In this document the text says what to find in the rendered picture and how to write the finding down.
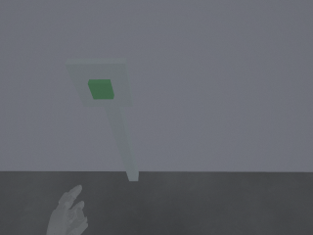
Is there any left robot hand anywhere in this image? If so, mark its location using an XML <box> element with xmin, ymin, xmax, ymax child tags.
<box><xmin>46</xmin><ymin>184</ymin><xmax>88</xmax><ymax>235</ymax></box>

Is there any panel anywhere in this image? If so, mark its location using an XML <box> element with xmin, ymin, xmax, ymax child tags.
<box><xmin>65</xmin><ymin>58</ymin><xmax>139</xmax><ymax>181</ymax></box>

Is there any button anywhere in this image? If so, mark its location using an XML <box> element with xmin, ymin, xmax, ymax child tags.
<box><xmin>87</xmin><ymin>79</ymin><xmax>114</xmax><ymax>100</ymax></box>

